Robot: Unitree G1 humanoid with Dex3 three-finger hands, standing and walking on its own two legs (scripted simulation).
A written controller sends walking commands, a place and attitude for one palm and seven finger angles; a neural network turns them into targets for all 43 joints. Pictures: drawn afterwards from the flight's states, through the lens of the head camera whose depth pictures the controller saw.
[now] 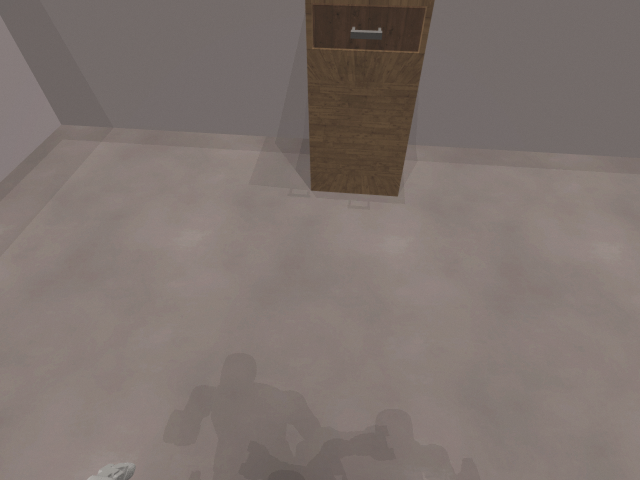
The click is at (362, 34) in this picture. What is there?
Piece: drawer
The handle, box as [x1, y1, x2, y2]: [350, 27, 381, 39]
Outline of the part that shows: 352,27 350,38 381,39 380,28 378,28 377,31 355,30 354,27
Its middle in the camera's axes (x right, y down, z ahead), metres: +0.15 -0.71 +1.32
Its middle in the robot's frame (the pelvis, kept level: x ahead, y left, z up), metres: +1.47 -0.08 -0.02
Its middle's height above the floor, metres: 0.75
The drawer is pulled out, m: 0.00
